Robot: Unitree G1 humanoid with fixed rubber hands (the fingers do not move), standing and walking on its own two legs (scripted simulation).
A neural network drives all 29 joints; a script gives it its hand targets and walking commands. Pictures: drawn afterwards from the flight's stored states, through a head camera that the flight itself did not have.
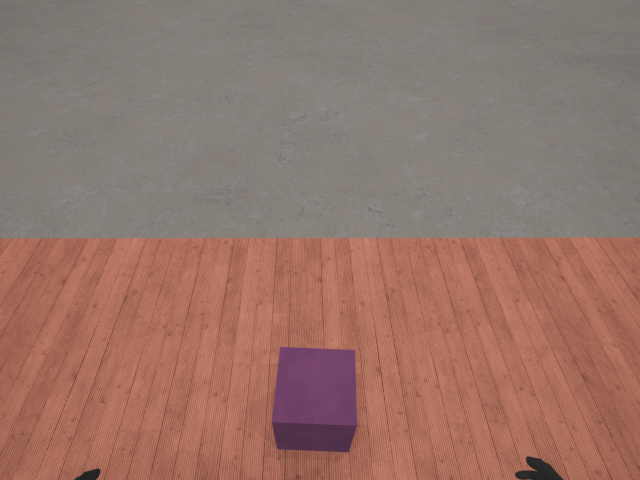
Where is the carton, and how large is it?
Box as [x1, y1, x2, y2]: [272, 347, 356, 451]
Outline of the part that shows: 280,347 272,415 272,425 277,448 348,451 356,427 354,350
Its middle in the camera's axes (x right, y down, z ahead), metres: -0.02 +0.45 +1.11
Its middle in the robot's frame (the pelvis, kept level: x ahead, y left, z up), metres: +0.45 -0.01 -0.66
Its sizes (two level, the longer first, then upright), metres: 0.210 0.200 0.250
